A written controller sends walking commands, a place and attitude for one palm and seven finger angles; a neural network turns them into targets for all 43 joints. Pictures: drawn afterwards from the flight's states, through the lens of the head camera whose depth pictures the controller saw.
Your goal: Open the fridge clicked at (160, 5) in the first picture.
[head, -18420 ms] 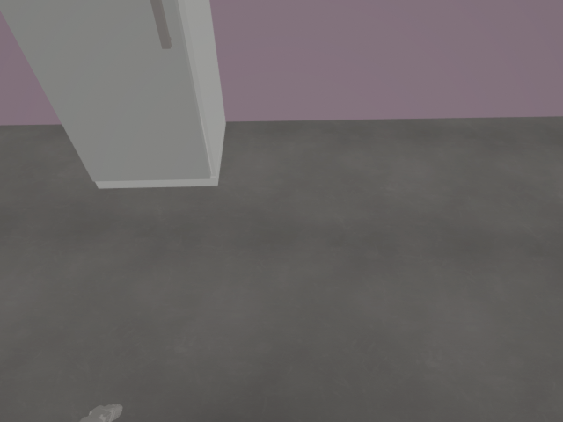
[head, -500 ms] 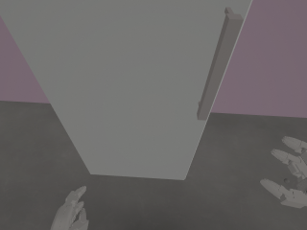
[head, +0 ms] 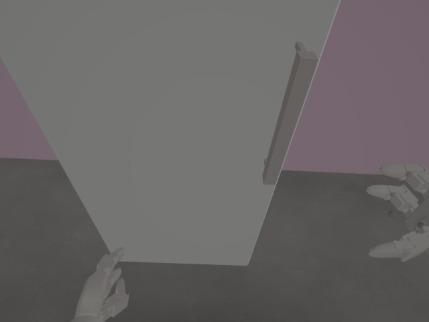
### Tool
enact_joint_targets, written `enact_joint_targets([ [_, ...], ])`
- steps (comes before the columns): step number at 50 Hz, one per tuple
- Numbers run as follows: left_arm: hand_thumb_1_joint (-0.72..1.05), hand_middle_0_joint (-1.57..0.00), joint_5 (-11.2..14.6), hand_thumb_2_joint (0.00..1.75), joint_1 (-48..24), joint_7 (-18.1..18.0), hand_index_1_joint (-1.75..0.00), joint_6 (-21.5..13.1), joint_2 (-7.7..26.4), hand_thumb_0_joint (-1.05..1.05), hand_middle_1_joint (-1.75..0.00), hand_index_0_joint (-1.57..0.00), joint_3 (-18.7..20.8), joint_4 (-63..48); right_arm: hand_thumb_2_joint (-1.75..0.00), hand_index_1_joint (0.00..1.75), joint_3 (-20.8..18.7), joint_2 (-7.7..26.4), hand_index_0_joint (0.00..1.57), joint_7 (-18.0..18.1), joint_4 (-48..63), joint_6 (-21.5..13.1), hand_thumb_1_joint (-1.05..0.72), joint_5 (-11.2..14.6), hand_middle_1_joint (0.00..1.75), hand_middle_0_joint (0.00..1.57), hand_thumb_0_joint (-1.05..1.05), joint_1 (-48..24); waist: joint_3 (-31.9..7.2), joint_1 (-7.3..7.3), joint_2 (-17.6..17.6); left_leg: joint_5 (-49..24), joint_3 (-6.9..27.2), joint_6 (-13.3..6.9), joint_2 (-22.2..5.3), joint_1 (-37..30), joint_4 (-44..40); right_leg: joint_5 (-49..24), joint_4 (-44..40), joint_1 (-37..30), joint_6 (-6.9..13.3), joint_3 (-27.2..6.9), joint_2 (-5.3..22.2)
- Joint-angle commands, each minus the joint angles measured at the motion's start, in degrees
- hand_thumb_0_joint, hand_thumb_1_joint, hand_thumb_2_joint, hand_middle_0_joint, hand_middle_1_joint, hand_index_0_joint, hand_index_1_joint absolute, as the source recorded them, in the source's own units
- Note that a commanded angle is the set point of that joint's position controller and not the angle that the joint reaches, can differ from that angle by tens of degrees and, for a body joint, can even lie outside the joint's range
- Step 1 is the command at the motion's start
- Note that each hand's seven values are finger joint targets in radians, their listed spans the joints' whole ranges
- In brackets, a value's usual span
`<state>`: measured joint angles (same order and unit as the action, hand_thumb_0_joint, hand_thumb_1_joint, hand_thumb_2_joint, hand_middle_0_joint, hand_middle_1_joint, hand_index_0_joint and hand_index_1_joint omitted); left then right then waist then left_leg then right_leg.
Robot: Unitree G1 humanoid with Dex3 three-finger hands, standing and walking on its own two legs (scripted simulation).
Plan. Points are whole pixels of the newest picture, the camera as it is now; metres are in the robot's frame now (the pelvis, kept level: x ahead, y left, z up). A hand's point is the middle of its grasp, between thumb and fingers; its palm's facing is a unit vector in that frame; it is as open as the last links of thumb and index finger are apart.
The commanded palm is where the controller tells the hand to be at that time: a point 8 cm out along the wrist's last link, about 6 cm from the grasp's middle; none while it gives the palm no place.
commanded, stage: raise the hand to about handle height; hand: right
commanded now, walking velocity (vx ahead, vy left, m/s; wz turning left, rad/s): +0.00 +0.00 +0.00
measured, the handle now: (281, 123) +0.46 -0.13 +0.15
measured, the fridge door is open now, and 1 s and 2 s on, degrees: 0 0 0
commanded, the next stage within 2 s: move the hooked fingers beside the handle in 0.72 s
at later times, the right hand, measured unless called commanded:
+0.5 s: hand (390, 186) +0.29 -0.27 +0.17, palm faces +0.11 +0.99 -0.05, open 14.0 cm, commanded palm +0.25 -0.30 +0.19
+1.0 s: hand (386, 181) +0.29 -0.25 +0.18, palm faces +0.10 +0.99 -0.04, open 14.0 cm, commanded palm +0.26 -0.30 +0.19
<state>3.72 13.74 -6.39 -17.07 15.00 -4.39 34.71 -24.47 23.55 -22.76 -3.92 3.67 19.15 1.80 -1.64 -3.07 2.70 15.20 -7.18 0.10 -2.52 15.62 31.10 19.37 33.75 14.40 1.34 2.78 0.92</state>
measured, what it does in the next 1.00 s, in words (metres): stands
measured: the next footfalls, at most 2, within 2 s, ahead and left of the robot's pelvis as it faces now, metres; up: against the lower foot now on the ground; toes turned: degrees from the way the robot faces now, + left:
none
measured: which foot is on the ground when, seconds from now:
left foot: down 0.00-1.00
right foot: down 0.00-1.00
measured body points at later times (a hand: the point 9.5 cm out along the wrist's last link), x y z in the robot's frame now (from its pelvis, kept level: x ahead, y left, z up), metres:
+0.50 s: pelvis +0.01 +0.01 +0.01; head +0.00 +0.03 +0.46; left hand +0.19 +0.25 -0.06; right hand +0.28 -0.32 +0.17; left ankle +0.01 +0.12 -0.73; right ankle -0.01 -0.10 -0.73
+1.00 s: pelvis +0.00 +0.01 +0.01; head -0.02 +0.03 +0.46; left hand +0.18 +0.24 -0.06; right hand +0.28 -0.31 +0.18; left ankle +0.01 +0.12 -0.73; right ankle -0.01 -0.10 -0.73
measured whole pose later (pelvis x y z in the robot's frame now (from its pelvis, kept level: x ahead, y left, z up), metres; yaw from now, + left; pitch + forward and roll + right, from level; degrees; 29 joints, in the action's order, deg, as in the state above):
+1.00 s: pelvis +0.00 +0.01 +0.01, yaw +0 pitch -2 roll +1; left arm 5.0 12.8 -7.1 -12.4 15.1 -4.4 35.9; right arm -24.5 24.1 -20.8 -9.5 9.7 17.3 -9.4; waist -1.1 -2.8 2.9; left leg 13.3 -7.4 -0.8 -1.8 11.1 26.7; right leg 16.6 28.2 9.4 0.4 2.6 1.2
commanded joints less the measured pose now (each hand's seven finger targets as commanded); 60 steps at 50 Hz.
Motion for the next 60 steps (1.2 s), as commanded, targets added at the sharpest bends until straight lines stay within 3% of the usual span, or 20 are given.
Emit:
enact_joint_targets([
  [1,0.9,-0.2,0.3,0.9,-5.6,-0.8,-0.3,-2.6,6.2,0.0,-0.3,-0.2,2.6,-8.5,-0.3,1.2,-8.7,17.5,0.3,1.0,14.3,-4.2,0.5,1.6,1.2,0.3,0.0,-18.5,-10.5,0.24,2.9,-14.1,2.5,-1.2,2.5,-6.7,-4.0,-18.1,-7.3,-4.8,-0.7,-4.8,-0.2],
  [2,0.9,-0.2,0.4,0.9,-5.7,-0.9,-0.3,-2.5,6.2,0.0,-0.3,-0.2,2.6,-8.2,-0.3,1.2,-8.8,17.6,0.3,0.9,13.7,-3.9,0.5,1.5,1.2,0.3,0.0,-19.3,-10.5,0.17,4.3,-14.5,2.6,-1.3,2.4,-6.6,-4.3,-18.3,-7.5,-5.3,-0.7,-4.6,-0.3],
  [7,0.9,-0.2,1.2,0.9,-6.5,-1.2,-0.3,-1.1,6.6,0.0,-0.3,-0.2,2.3,-7.7,-0.3,1.2,-6.0,16.7,0.3,-0.5,7.5,1.5,0.5,0.9,1.2,0.3,0.0,-23.6,-6.8,0.85,4.6,-13.6,2.7,-1.2,2.0,-5.5,-6.2,-16.4,-8.8,-5.0,-0.6,-4.4,-0.4],
  [9,0.9,-0.2,1.4,0.9,-6.8,-1.1,-0.3,-0.5,6.8,0.0,-0.3,-0.2,2.3,-8.1,-0.3,1.2,-5.7,17.5,0.3,-0.9,5.7,3.7,0.5,0.5,1.2,0.3,0.0,-24.5,-6.1,0.59,2.4,-12.8,2.9,-1.3,2.0,-6.2,-7.0,-15.7,-9.2,-4.7,-0.4,-4.6,-0.3],
  [12,0.9,-0.2,1.4,0.9,-7.3,-0.9,-0.3,0.1,6.7,0.0,-0.3,-0.2,2.3,-8.9,-0.3,1.2,-6.6,18.6,0.3,-1.2,6.1,5.1,0.5,0.4,1.2,0.3,0.0,-25.7,-9.1,0.43,0.5,-14.0,2.7,-1.2,1.9,-7.4,-6.6,-16.9,-9.2,-5.7,-0.2,-4.6,-0.6],
  [15,0.9,-0.2,1.4,0.9,-7.5,-0.2,-0.3,0.9,6.8,0.0,-0.3,-0.2,2.5,-9.5,-0.3,1.2,-8.7,18.9,0.3,-1.7,5.8,4.8,0.5,1.4,1.2,0.3,0.0,-21.0,-11.6,-0.57,-1.9,-17.7,3.0,-1.1,1.7,-10.0,-6.0,-19.5,-8.5,-5.4,-0.1,-3.9,-0.7],
  [19,0.9,-0.2,1.4,0.9,-8.1,0.2,-0.3,1.5,6.6,0.0,-0.3,-0.2,2.8,-9.9,-0.3,1.2,-9.5,19.5,0.3,-0.8,7.2,4.0,0.5,1.6,1.2,0.3,0.0,-20.8,-9.6,-0.73,-1.7,-15.9,3.3,-0.9,1.7,-9.2,-6.5,-17.9,-8.5,-4.7,-0.1,-3.4,-0.5],
  [22,0.9,-0.2,1.4,0.9,-8.4,-0.1,-0.3,1.3,6.2,0.0,-0.3,-0.2,2.7,-10.1,-0.3,1.2,-9.1,19.3,0.3,0.5,10.5,3.3,0.5,0.9,1.2,0.3,0.0,-24.8,-10.2,-0.14,4.0,-15.5,3.6,-1.1,1.6,-8.2,-6.7,-17.6,-8.8,-6.3,-0.1,-3.0,-0.8],
  [24,0.9,-0.2,1.2,0.9,-8.2,-0.3,-0.3,1.3,6.1,0.0,-0.3,-0.2,2.7,-10.0,-0.3,1.2,-8.6,19.7,0.3,1.3,12.3,2.7,0.5,0.4,1.2,0.3,0.0,-25.7,-9.9,0.0,2.7,-15.3,3.8,-1.1,1.7,-8.9,-7.1,-17.7,-8.8,-6.5,0.0,-3.0,-0.5],
  [27,0.9,-0.2,1.2,0.9,-7.9,-0.8,-0.3,1.0,6.0,0.0,-0.3,-0.2,2.7,-9.6,-0.3,1.2,-8.2,19.1,0.3,1.6,12.7,2.2,0.5,-0.2,1.2,0.3,0.0,-26.2,-10.7,0.48,4.6,-15.7,3.6,-1.1,1.8,-8.8,-7.0,-17.9,-9.0,-7.6,0.1,-2.8,-0.7],
  [33,0.9,-0.2,1.5,0.9,-7.7,-1.0,-0.3,1.2,6.4,0.0,-0.3,-0.2,2.7,-8.8,-0.3,1.2,-7.4,17.6,0.3,0.5,8.2,3.5,0.5,0.2,1.2,0.3,0.0,-23.9,-8.8,0.63,3.3,-15.3,3.3,-1.0,1.8,-7.9,-7.4,-17.0,-9.4,-6.9,0.1,-2.9,-0.6],
  [34,0.9,-0.2,1.4,0.9,-7.6,-0.8,-0.3,1.5,6.5,0.0,-0.3,-0.2,2.8,-8.9,-0.3,1.2,-7.5,17.8,0.3,0.3,7.1,4.0,0.5,0.5,1.2,0.3,0.0,-22.7,-7.8,0.34,1.0,-15.3,3.4,-1.0,1.8,-8.6,-7.7,-16.9,-9.4,-6.1,0.0,-3.1,-0.5],
  [40,0.9,-0.2,1.5,0.9,-8.3,-0.5,-0.3,1.8,6.6,0.0,-0.3,-0.2,2.9,-9.4,-0.3,1.2,-8.0,18.2,0.3,0.0,7.9,4.4,0.5,0.9,1.2,0.3,0.0,-23.5,-9.2,0.46,-0.7,-15.4,3.8,-0.8,1.6,-8.7,-7.4,-16.7,-9.1,-6.0,0.2,-3.1,-0.5],
  [47,0.9,-0.2,1.5,0.9,-7.9,-1.4,-0.3,1.4,6.3,0.0,-0.3,-0.2,2.5,-8.2,-0.3,1.2,-3.0,15.5,0.3,2.0,7.6,2.1,0.5,-0.6,1.2,0.3,0.0,-33.3,-7.2,2.3,3.3,-8.6,3.6,-1.0,1.8,-5.0,-8.6,-11.8,-10.3,-7.0,0.0,-3.7,-0.6],
  [49,0.9,-0.2,1.4,0.9,-7.8,-1.3,-0.3,1.4,6.4,0.0,-0.3,-0.2,2.6,-8.1,-0.3,1.2,-3.8,16.4,0.3,2.7,6.7,2.1,0.5,-0.9,1.2,0.3,0.0,-31.6,-7.6,1.45,1.9,-8.3,3.8,-1.2,1.8,-6.2,-8.8,-12.0,-10.4,-6.4,0.0,-3.9,-0.3],
  [52,0.9,-0.2,1.4,0.9,-7.7,-1.5,-0.3,1.7,6.7,0.0,-0.3,-0.2,2.7,-7.8,-0.3,1.2,-4.9,18.0,0.3,3.2,4.0,2.4,0.5,-1.8,1.2,0.3,0.0,-33.7,-8.4,1.57,2.1,-8.8,3.7,-1.2,1.5,-6.7,-8.4,-12.3,-10.6,-5.8,0.0,-3.8,-0.4],
  [57,0.9,-0.2,1.3,0.9,-8.0,-1.0,-0.3,1.7,6.2,0.0,-0.3,-0.2,2.6,-8.6,-0.3,1.2,-3.3,15.3,0.3,3.5,3.9,2.1,0.5,-1.5,1.2,0.3,0.0,-33.2,-10.7,0.94,1.9,-11.1,3.6,-1.3,1.4,-8.0,-7.7,-14.1,-10.7,-6.2,-0.1,-3.6,-0.5],
  [59,0.9,-0.2,1.3,0.9,-7.5,-0.9,-0.3,1.9,6.5,0.0,-0.3,-0.2,2.9,-8.3,-0.3,1.2,-3.9,16.0,0.3,3.8,2.8,2.0,0.5,-1.5,1.2,0.3,0.0,-32.5,-10.5,0.83,-0.6,-12.0,3.5,-1.3,1.6,-8.5,-7.7,-15.1,-10.5,-6.0,0.0,-3.4,-0.2],
  [60,0.9,-0.2,1.3,0.9,-7.6,-0.8,-0.3,2.0,6.4,0.0,-0.3,-0.2,2.9,-8.5,-0.3,1.2,-3.7,15.5,0.3,3.9,3.2,2.1,0.5,-1.6,1.2,0.3,0.0,-32.9,-11.0,0.78,1.0,-12.5,3.6,-1.3,1.6,-8.4,-7.5,-15.4,-10.6,-6.2,-0.1,-3.2,-0.2],
])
